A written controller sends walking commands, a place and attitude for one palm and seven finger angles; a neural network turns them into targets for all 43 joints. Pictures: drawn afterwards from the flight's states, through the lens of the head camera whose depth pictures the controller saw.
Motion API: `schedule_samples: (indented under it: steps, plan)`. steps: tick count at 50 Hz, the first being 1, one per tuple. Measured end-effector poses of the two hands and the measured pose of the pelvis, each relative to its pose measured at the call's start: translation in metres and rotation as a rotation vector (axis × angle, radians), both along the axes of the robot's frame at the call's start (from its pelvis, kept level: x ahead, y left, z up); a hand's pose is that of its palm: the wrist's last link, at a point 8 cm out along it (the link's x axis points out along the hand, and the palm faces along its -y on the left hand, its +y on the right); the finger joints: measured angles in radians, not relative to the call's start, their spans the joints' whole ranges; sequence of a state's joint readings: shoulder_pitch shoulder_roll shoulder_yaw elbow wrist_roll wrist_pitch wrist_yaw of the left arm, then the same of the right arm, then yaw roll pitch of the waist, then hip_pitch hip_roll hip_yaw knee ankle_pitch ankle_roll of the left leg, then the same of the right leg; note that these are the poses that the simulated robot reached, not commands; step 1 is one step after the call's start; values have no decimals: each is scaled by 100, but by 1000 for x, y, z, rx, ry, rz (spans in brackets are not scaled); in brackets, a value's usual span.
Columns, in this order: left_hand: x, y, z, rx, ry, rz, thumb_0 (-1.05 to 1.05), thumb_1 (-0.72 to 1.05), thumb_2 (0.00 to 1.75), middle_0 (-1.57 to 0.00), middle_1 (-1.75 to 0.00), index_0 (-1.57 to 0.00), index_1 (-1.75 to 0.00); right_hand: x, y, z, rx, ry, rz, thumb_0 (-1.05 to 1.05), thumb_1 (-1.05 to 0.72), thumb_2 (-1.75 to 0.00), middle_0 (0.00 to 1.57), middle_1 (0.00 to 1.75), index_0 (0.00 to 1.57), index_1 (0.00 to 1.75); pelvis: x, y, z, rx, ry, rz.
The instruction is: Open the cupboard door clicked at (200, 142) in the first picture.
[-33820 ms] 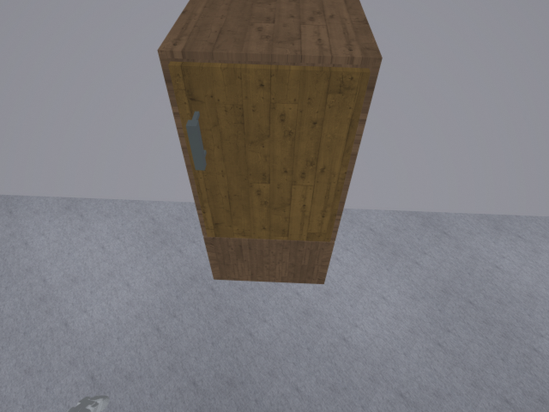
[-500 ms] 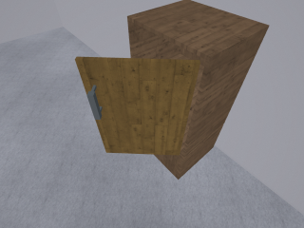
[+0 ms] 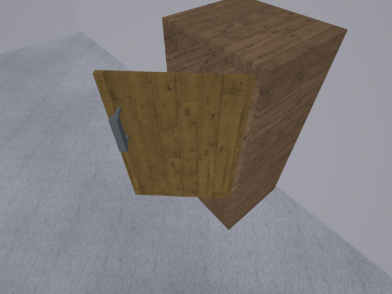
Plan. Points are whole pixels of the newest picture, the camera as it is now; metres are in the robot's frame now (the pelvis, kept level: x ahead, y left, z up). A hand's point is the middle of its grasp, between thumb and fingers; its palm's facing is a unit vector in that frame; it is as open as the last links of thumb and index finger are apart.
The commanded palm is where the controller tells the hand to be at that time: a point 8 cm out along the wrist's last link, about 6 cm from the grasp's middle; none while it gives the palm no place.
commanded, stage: raise the hand with hooked fingers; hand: left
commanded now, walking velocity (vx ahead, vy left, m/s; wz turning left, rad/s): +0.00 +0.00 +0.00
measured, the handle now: (121, 129) +0.55 +0.26 -0.02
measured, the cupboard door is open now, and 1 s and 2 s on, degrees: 47 47 47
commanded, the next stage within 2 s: none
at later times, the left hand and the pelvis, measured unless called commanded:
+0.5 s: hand (98, 283) +0.15 +0.21 -0.05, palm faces +0.13 -0.99 -0.06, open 9.5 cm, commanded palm +0.14 +0.26 -0.04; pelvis -0.01 -0.01 -0.10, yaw +4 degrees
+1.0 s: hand (85, 243) +0.22 +0.25 -0.03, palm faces +0.03 -1.00 -0.07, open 12.5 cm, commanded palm +0.20 +0.31 -0.02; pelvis +0.00 +0.02 -0.07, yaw +3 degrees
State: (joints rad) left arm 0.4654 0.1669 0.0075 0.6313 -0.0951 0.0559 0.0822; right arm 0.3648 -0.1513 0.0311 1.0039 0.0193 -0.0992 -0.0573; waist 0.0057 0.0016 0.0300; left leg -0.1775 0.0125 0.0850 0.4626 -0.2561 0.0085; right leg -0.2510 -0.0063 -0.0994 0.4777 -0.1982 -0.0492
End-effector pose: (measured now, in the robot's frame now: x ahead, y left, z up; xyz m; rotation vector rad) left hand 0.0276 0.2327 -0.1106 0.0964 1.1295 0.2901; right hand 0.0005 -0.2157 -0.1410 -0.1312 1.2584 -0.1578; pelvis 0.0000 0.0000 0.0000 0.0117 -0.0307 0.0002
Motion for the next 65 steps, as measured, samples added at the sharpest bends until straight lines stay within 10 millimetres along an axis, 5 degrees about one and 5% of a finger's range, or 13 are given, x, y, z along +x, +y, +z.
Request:
schedule_samples:
  steps: [5,9,13,17,20,24,30,36,41,50,65]
  plan:
    - [93,10,76,60,-605,-23,4,91,88,-20,-33,-20,-33,67,-31,16,-85,-360,46,2,-93,-90,20,30,20,30,-7,3,-12,-1,44,46]
    - [142,-2,104,-12,-1024,-137,2,82,85,-20,-38,-20,-38,131,-50,35,-138,-609,119,2,-92,-90,20,30,20,30,-14,-1,-35,11,136,38]
    - [139,-13,87,-76,-1181,-278,1,72,81,-21,-43,-21,-43,186,-55,51,-165,-782,181,2,-91,-90,20,30,20,30,-15,-5,-64,14,196,28]
    - [113,-5,50,-107,-1062,-244,1,62,78,-22,-49,-22,-49,227,-41,53,-161,-858,233,1,-91,-90,20,30,20,30,-13,-7,-84,5,229,37]
    - [94,9,44,-56,-1009,-177,1,55,75,-23,-53,-23,-53,242,-21,44,-131,-857,268,1,-91,-90,20,30,20,30,-11,-7,-91,-16,244,50]
    - [92,24,61,23,-1079,-188,1,45,71,-23,-59,-23,-59,241,8,19,-64,-791,317,1,-91,-90,20,30,20,30,-10,-6,-96,-48,263,70]
    - [128,30,70,-35,-1087,-304,1,31,65,-24,-68,-24,-68,204,33,-22,24,-632,281,1,-90,-90,20,30,21,30,-12,-1,-96,-65,283,73]
    - [148,43,76,-62,-1015,-286,1,17,59,-25,-77,-25,-77,161,22,-28,5,-519,175,1,-90,-90,21,30,21,30,-8,6,-84,-53,285,56]
    - [154,56,83,-22,-1040,-273,1,5,54,-26,-85,-26,-84,144,-1,-20,-72,-484,151,1,-90,-90,21,30,21,30,-5,12,-79,-50,287,52]
    - [168,72,86,-27,-1066,-290,0,-16,45,-28,-98,-28,-98,158,-20,4,-162,-530,167,1,-90,-90,20,30,20,30,-1,19,-73,-53,277,51]
    - [196,109,102,-22,-1074,-270,-1,-45,32,-30,-117,-30,-117,184,15,15,-91,-576,246,1,-90,-90,20,30,21,30,4,23,-63,-64,259,58]
